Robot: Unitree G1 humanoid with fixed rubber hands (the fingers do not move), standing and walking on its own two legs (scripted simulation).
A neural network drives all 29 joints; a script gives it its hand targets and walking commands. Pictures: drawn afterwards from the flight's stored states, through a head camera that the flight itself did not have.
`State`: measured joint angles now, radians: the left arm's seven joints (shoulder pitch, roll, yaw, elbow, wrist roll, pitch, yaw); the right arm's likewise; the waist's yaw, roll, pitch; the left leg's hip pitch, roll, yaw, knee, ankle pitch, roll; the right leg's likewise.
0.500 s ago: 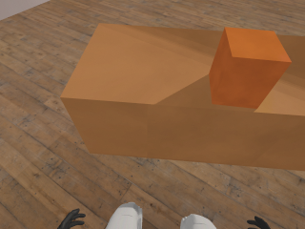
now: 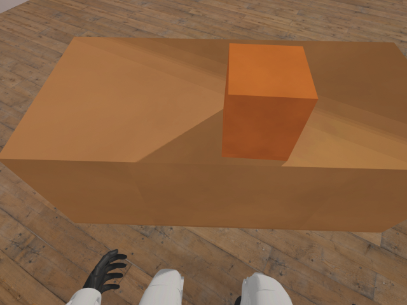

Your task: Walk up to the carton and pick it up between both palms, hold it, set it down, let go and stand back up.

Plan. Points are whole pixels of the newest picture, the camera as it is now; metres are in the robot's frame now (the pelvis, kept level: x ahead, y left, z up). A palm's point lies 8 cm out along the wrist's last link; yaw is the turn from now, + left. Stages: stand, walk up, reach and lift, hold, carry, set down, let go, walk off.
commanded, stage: walk up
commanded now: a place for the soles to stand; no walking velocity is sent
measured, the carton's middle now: (259, 104) +0.62 -0.12 -0.03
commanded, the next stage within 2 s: none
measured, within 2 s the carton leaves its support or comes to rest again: neither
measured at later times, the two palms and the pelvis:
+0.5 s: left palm (180, 260) +0.20 +0.08 -0.11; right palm out of the picture +0.16 -0.46 -0.09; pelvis +0.08 -0.17 +0.00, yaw +2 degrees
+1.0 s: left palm (189, 283) +0.15 +0.05 -0.06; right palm out of the picture +0.26 -0.44 -0.07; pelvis +0.11 -0.21 +0.04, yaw +9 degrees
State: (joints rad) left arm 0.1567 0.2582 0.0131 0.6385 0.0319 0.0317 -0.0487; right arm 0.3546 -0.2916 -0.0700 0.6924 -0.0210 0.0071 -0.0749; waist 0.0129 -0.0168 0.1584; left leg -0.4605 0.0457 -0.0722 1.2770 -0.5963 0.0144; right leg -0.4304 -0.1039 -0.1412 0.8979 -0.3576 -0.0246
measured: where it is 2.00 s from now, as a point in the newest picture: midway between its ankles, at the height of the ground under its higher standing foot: (248, 292)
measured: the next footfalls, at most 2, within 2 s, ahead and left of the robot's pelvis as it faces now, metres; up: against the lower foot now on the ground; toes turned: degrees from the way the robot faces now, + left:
left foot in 0.12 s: +0.12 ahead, +0.06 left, +0.00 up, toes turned +6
right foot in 0.40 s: +0.18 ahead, -0.30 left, +0.00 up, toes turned -6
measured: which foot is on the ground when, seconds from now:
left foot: up 0.00-0.10, down 0.12-0.42, up 0.44-0.66, down 0.68-1.00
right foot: down 0.00-0.14, up 0.16-0.38, down 0.40-1.00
